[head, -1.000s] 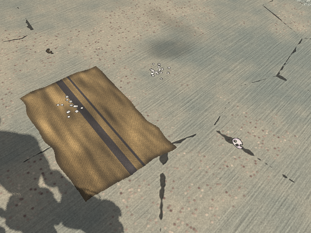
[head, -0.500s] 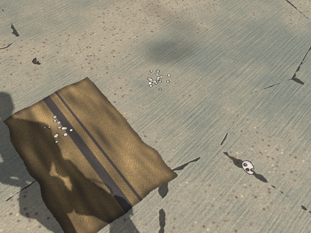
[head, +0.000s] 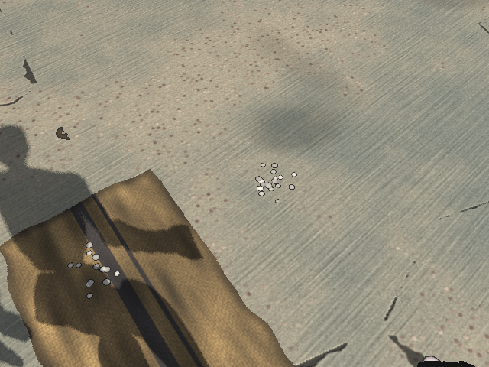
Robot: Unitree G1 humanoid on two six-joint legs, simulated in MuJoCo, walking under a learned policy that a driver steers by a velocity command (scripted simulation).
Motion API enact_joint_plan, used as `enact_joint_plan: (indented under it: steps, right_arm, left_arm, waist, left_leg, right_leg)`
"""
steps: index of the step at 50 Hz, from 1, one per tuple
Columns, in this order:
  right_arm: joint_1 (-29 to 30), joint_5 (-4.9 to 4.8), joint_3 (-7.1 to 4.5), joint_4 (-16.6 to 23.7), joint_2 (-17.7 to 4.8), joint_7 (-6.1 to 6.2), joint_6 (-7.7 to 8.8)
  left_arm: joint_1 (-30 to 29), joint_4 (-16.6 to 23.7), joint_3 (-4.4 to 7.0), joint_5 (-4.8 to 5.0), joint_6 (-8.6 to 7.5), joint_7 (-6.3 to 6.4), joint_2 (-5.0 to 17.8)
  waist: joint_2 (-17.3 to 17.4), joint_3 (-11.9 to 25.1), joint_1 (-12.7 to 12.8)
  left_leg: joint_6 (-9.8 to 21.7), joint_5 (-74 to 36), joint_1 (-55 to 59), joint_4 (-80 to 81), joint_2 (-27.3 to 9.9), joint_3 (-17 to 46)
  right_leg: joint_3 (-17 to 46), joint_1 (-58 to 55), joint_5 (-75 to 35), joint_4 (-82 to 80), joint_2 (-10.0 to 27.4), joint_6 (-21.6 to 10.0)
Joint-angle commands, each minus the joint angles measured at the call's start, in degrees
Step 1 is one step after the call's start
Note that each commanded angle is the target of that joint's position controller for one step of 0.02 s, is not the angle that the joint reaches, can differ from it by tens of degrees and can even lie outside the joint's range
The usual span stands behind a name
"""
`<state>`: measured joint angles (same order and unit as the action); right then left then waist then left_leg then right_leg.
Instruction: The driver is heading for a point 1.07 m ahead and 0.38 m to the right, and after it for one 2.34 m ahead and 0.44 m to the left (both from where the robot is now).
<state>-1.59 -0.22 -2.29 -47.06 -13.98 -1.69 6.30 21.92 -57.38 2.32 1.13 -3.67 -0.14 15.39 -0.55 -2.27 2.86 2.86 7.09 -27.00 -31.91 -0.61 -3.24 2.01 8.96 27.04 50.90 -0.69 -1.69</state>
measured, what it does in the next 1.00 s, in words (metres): walks ahead, turning right: right foot, then left foot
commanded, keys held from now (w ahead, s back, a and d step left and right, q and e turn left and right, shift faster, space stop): w+e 0.90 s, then w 0.10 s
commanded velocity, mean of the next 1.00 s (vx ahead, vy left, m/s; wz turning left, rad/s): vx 0.50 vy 0.00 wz -0.48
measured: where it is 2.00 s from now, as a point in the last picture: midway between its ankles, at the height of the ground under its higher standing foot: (388, 208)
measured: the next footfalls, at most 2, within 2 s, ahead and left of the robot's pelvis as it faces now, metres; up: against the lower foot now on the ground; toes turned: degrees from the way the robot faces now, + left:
right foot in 0.48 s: +0.41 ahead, -0.16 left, +0.00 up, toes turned -18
left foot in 0.98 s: +0.76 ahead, -0.09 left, +0.00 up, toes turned -34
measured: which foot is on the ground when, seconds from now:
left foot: down 0.00-0.50, up 0.52-0.96, down 0.98-1.00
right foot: up 0.00-0.46, down 0.48-0.98, up 1.00-1.00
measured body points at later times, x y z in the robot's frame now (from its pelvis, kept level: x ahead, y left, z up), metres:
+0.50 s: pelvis +0.28 -0.05 -0.01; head +0.31 -0.06 +0.44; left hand +0.53 +0.15 -0.10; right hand +0.22 -0.32 -0.15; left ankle +0.11 +0.10 -0.71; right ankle +0.37 -0.15 -0.73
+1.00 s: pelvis +0.57 -0.11 +0.00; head +0.59 -0.13 +0.45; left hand +0.75 +0.12 -0.12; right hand +0.64 -0.44 -0.08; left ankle +0.72 -0.07 -0.73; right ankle +0.38 -0.15 -0.71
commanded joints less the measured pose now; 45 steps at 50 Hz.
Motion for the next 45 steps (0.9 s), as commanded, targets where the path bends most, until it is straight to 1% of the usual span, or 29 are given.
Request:
enact_joint_plan:
  steps: [1,2,3,4,5,6,7,10,13,16,18,19,20,22,23,24,25,26,27,28,29,30,31,33,35,38,40,42,45]
  right_arm:
    - [-15.4,0.04,-2.43,-1.4,-8.9,0.91,-0.28]
    - [-11.6,0.29,-1.83,-1.2,-6.8,0.69,0.03]
    - [-9.2,0.66,-1.41,-1.2,-5.2,0.57,0.53]
    - [-8.0,0.98,-1.38,-1.5,-4.7,0.41,0.73]
    - [-8.0,1.13,-1.51,-1.9,-4.8,0.36,0.97]
    - [-8.2,1.28,-1.73,-2.4,-5.5,0.46,1.18]
    - [-8.6,1.44,-1.94,-2.8,-6.2,0.69,1.31]
    - [-10.1,1.57,-2.29,-3.8,-7.2,1.77,1.13]
    - [-11.1,1.17,-2.49,-3.9,-8.5,2.61,0.69]
    - [-14.9,0.50,-2.94,-5.1,-9.7,3.09,-0.28]
    - [-16.7,0.01,-3.25,-5.7,-10.2,3.14,-1.31]
    - [-16.8,-0.22,-3.43,-5.8,-10.5,3.17,-1.83]
    - [-16.2,-0.39,-3.62,-5.5,-11.1,3.26,-2.29]
    - [-14.6,-0.64,-4.17,-4.5,-12.9,3.68,-3.14]
    - [-13.8,-0.66,-4.31,-4.1,-13.4,3.84,-3.64]
    - [-12.9,-0.83,-4.07,-3.6,-13.2,3.92,-3.78]
    - [-14.7,0.96,-2.77,-2.1,-9.4,3.68,-3.01]
    - [-18.0,0.80,-0.89,0.9,-3.5,2.62,-0.71]
    - [-10.7,-1.46,-1.86,2.0,-8.7,1.62,1.75]
    - [-7.2,-2.83,-2.00,3.4,-9.2,1.25,2.80]
    - [-7.3,-1.89,-1.97,2.8,-8.7,1.66,3.02]
    - [-7.7,-0.38,-2.62,2.2,-9.6,2.09,2.54]
    - [-8.9,0.04,-2.90,2.2,-9.7,2.03,1.69]
    - [-9.4,0.73,-2.86,2.8,-8.4,2.10,0.37]
    - [-6.0,1.20,-2.48,4.3,-7.2,2.36,-0.25]
    - [0.5,1.03,-1.73,6.4,-5.5,2.09,-0.09]
    - [4.0,0.44,-1.41,7.6,-5.2,1.58,0.24]
    - [6.2,-0.14,-1.56,8.8,-6.1,1.14,0.59]
    - [5.7,-0.32,-2.30,9.5,-8.5,0.43,1.43]
  left_arm:
    - [-3.3,5.8,1.51,2.26,-2.67,-0.03,8.3]
    - [-5.1,6.0,1.70,1.61,-2.33,0.38,7.5]
    - [-4.1,5.6,2.19,1.08,-1.41,0.68,6.7]
    - [-2.4,5.0,2.10,0.96,-0.43,0.67,5.0]
    - [-1.5,4.7,1.97,0.96,0.35,0.61,3.3]
    - [-1.7,5.1,2.01,0.97,0.94,0.65,2.8]
    - [-2.8,5.8,2.18,0.87,1.31,0.75,2.8]
    - [-7.2,8.0,2.50,0.27,1.19,0.45,3.0]
    - [-13.0,10.1,1.97,-0.10,0.67,-0.74,1.8]
    - [-18.9,13.1,1.32,-0.20,0.60,-1.86,0.9]
    - [-21.6,15.1,1.21,-0.08,0.64,-2.63,1.1]
    - [-22.2,16.1,1.27,0.02,0.68,-3.05,1.3]
    - [-22.0,16.8,1.50,0.12,0.73,-3.42,1.8]
    - [-18.1,17.1,2.66,0.26,1.04,-3.71,4.1]
    - [-12.1,16.1,3.87,0.51,1.14,-3.61,6.2]
    - [-2.7,13.8,5.83,0.63,1.22,-2.86,9.6]
    - [3.6,12.4,7.49,0.59,1.83,-1.39,15.4]
    - [0.5,14.4,7.45,0.47,1.18,-1.54,18.2]
    - [1.9,14.6,5.92,-0.07,0.65,-1.86,13.2]
    - [-0.2,14.6,5.23,-0.26,0.01,-1.77,10.6]
    - [-4.5,15.3,4.67,-0.06,-0.44,-1.86,8.8]
    - [-8.0,16.2,4.07,-0.19,-0.59,-1.69,6.8]
    - [-9.6,17.1,3.71,-0.73,-0.62,-1.42,6.2]
    - [-9.3,17.3,3.94,-0.44,-0.76,-0.81,7.4]
    - [-7.5,17.1,4.44,-0.28,-0.78,0.07,9.2]
    - [-5.2,16.9,4.63,0.09,-0.17,0.88,9.7]
    - [-3.6,16.5,4.67,0.17,0.17,0.98,9.8]
    - [-1.8,15.9,4.68,0.39,0.41,0.98,9.7]
    - [-1.1,15.7,4.61,0.40,0.92,1.38,9.2]
  waist:
    - [7.3,11.3,-8.3]
    - [4.5,6.5,-6.4]
    - [5.9,4.4,-4.3]
    - [6.8,3.4,-2.9]
    - [6.5,2.8,-2.3]
    - [5.9,1.9,-1.8]
    - [5.2,1.1,-1.6]
    - [4.0,-0.2,-2.3]
    - [3.1,-1.4,-4.0]
    - [1.8,-3.2,-6.4]
    - [1.8,-3.8,-7.0]
    - [2.2,-3.8,-6.7]
    - [2.9,-3.1,-5.8]
    - [5.4,0.9,-2.6]
    - [5.9,4.4,0.9]
    - [4.3,9.2,5.9]
    - [-6.1,14.3,6.2]
    - [-15.1,21.5,0.2]
    - [-6.8,21.2,4.5]
    - [-4.7,13.8,3.7]
    - [1.3,8.5,0.5]
    - [1.4,6.5,-1.6]
    - [0.2,5.7,-3.2]
    - [-0.1,4.7,-4.2]
    - [-0.3,3.3,-3.5]
    - [-2.4,2.3,-1.1]
    - [-3.7,2.1,0.7]
    - [-4.5,1.9,1.5]
    - [-5.6,2.3,0.6]
  left_leg:
    - [10.4,7.1,36.5,15.5,-20.2,27.6]
    - [9.1,4.5,28.1,18.5,-17.7,21.5]
    - [7.7,2.4,22.9,20.7,-15.6,16.6]
    - [7.2,1.3,19.2,22.5,-14.4,13.4]
    - [7.4,-1.0,17.0,23.7,-13.9,10.6]
    - [7.7,-3.5,16.0,24.6,-13.7,8.1]
    - [7.9,-5.6,15.8,25.2,-13.6,6.0]
    - [7.6,-9.2,18.0,25.8,-13.1,0.9]
    - [6.4,-10.3,19.6,26.4,-12.3,-3.9]
    - [6.3,-12.3,25.8,25.2,-14.3,-5.8]
    - [6.1,-15.8,31.2,22.6,-15.9,-6.6]
    - [5.7,-19.2,33.1,20.9,-16.6,-7.2]
    - [5.1,-25.9,34.1,18.5,-16.8,-8.1]
    - [3.7,-45.3,34.9,9.7,-16.6,-9.6]
    - [2.8,-50.8,33.4,0.9,-15.7,-10.3]
    - [0.7,-46.1,27.1,-12.2,-13.2,-11.3]
    - [-1.9,-15.0,10.7,-31.0,-9.2,-11.2]
    - [-4.7,26.6,-11.5,-49.3,3.9,-0.4]
    - [-2.9,24.8,-18.2,-51.3,1.1,9.1]
    - [-1.3,19.9,-20.8,-48.4,-1.4,8.5]
    - [-1.2,15.5,-17.9,-42.6,-4.2,8.2]
    - [-1.7,13.3,-13.6,-37.6,-5.9,8.1]
    - [-2.3,11.7,-9.9,-35.5,-6.8,8.4]
    - [-4.2,10.0,-7.9,-30.5,-6.7,7.3]
    - [-6.1,4.9,-8.9,-23.6,-5.8,6.2]
    - [-6.8,-6.7,-6.6,-9.3,-3.1,5.5]
    - [-6.6,-12.1,-3.6,-2.4,-1.2,5.0]
    - [-6.1,-12.9,-2.5,0.8,-0.3,5.9]
    - [-4.4,-7.9,-1.3,4.4,0.0,7.6]
  right_leg:
    - [4.5,33.6,-1.8,24.3,4.1,-1.9]
    - [3.7,31.6,-6.2,20.4,6.2,-1.7]
    - [4.1,28.1,-9.3,17.3,8.1,-1.5]
    - [4.2,25.0,-11.2,16.3,8.6,-1.2]
    - [3.9,24.0,-12.2,16.0,8.7,-0.9]
    - [4.0,24.8,-13.9,15.3,8.8,-0.6]
    - [4.4,26.5,-16.1,14.0,8.8,-0.2]
    - [5.0,30.7,-24.8,5.4,8.4,0.6]
    - [1.0,29.3,-31.8,-5.2,7.7,0.5]
    - [-1.4,31.7,-31.5,-10.9,7.3,-0.3]
    - [-2.8,34.0,-27.9,-13.0,6.8,-1.3]
    - [-3.7,34.0,-25.4,-13.7,6.3,-2.0]
    - [-5.0,32.1,-22.8,-14.3,5.2,-2.9]
    - [-8.7,23.6,-17.0,-13.8,1.1,-5.1]
    - [-9.8,15.5,-15.7,-14.6,-1.3,-6.6]
    - [-8.6,1.0,-19.3,-19.2,-3.3,-8.9]
    - [8.7,-15.9,-21.2,-19.7,7.6,-12.7]
    - [43.2,-31.6,-10.9,-29.9,19.8,-24.8]
    - [43.1,-31.7,-9.6,-34.8,19.7,-22.0]
    - [34.2,-25.5,-13.1,-34.6,17.9,-19.6]
    - [27.0,-15.9,-19.4,-34.8,15.1,-17.4]
    - [22.0,-9.0,-24.8,-35.3,13.0,-16.1]
    - [19.9,-4.4,-27.8,-36.6,11.7,-15.8]
    - [17.1,0.2,-32.7,-38.1,10.4,-16.1]
    - [14.2,2.7,-35.3,-38.8,9.0,-15.6]
    - [10.9,4.8,-31.4,-37.8,5.6,-12.6]
    - [11.3,5.5,-27.3,-37.3,5.1,-11.1]
    - [14.0,3.8,-24.8,-35.6,6.4,-10.6]
    - [19.3,-1.7,-23.2,-30.5,8.7,-9.7]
